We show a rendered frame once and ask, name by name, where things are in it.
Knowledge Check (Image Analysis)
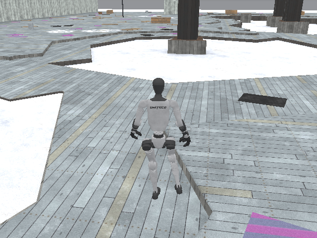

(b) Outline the right robot upper arm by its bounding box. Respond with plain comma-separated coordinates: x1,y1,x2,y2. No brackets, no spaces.
169,100,183,127

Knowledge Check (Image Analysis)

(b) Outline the robot torso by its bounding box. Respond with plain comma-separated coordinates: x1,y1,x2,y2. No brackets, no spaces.
147,98,170,149

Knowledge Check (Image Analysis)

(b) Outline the robot right forearm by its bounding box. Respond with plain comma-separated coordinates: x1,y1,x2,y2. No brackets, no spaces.
179,119,189,138

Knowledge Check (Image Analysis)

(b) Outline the robot right hand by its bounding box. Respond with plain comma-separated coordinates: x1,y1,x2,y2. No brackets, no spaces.
179,136,191,147

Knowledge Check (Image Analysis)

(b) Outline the right robot foot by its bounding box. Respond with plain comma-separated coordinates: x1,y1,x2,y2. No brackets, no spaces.
175,185,182,194

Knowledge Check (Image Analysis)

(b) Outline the robot left hand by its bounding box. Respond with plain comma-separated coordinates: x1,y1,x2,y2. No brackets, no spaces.
130,131,142,139

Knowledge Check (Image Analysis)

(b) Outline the robot left forearm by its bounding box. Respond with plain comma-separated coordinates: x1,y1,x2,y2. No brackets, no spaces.
131,119,139,133

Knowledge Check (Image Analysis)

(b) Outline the left robot upper arm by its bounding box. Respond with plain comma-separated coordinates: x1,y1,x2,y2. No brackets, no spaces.
134,99,148,126

